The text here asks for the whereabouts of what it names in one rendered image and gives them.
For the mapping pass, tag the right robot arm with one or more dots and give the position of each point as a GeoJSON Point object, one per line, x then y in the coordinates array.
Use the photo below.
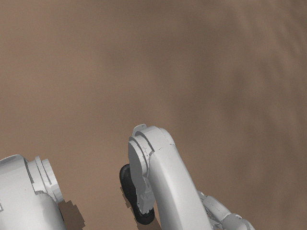
{"type": "Point", "coordinates": [236, 222]}

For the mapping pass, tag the right robot hand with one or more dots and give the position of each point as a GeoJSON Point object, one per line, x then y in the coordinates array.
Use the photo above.
{"type": "Point", "coordinates": [216, 210]}

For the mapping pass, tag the right robot foot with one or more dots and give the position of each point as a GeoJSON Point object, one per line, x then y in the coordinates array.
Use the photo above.
{"type": "Point", "coordinates": [130, 193]}

